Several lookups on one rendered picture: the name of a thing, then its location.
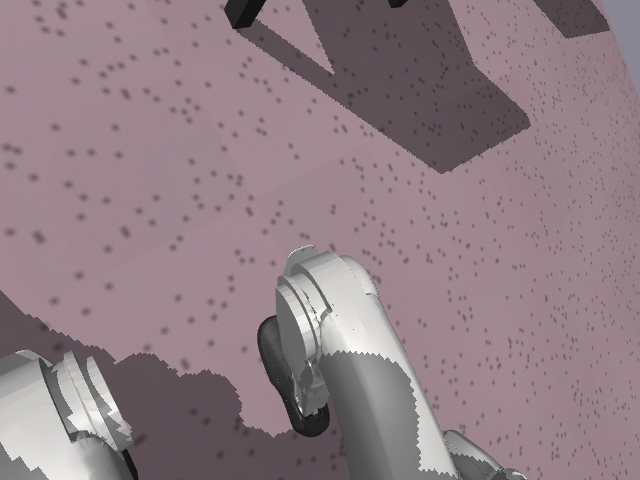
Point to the right robot hand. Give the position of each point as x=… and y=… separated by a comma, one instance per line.
x=471, y=462

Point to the right robot foot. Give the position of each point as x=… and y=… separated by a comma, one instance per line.
x=280, y=375

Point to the left robot foot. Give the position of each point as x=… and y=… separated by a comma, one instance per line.
x=130, y=464

